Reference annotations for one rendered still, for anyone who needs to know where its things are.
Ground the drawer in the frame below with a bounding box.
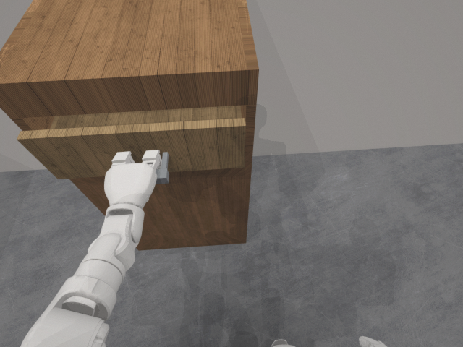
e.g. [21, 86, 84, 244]
[17, 106, 246, 179]

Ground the cabinet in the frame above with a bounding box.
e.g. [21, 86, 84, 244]
[0, 0, 259, 251]

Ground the robot left hand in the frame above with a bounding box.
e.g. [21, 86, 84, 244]
[104, 150, 162, 209]

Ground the robot left upper arm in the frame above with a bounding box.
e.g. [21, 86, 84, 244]
[27, 307, 109, 347]

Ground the left robot forearm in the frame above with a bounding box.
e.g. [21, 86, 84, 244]
[20, 203, 145, 347]

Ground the handle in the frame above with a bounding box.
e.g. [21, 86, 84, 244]
[156, 152, 169, 184]

